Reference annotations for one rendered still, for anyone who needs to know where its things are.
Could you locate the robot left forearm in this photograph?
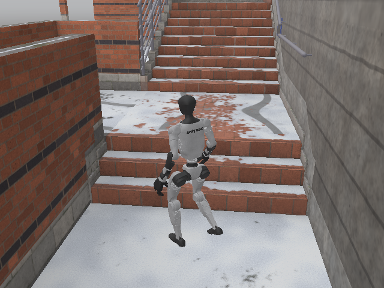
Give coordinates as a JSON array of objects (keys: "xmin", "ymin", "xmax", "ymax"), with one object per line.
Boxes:
[{"xmin": 158, "ymin": 152, "xmax": 175, "ymax": 182}]

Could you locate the robot right forearm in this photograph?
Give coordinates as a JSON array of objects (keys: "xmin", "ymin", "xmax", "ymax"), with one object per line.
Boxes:
[{"xmin": 203, "ymin": 145, "xmax": 216, "ymax": 157}]

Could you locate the robot right hand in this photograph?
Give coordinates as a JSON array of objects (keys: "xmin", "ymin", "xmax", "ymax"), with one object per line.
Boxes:
[{"xmin": 197, "ymin": 153, "xmax": 209, "ymax": 164}]

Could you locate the robot left upper arm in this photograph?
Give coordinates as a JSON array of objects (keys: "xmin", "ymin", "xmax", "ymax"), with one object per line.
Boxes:
[{"xmin": 168, "ymin": 124, "xmax": 181, "ymax": 160}]

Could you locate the robot right upper arm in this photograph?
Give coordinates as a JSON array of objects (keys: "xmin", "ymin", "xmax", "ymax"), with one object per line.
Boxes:
[{"xmin": 198, "ymin": 118, "xmax": 217, "ymax": 148}]

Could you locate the robot right thigh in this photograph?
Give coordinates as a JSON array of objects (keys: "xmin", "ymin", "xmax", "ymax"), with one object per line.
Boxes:
[{"xmin": 192, "ymin": 164, "xmax": 210, "ymax": 202}]

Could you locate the robot left hand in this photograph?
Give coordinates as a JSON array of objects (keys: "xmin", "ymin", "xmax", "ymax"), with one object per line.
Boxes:
[{"xmin": 154, "ymin": 179, "xmax": 168, "ymax": 196}]

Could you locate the robot left shin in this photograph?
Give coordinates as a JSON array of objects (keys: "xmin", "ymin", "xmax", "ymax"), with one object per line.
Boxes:
[{"xmin": 168, "ymin": 202, "xmax": 182, "ymax": 240}]

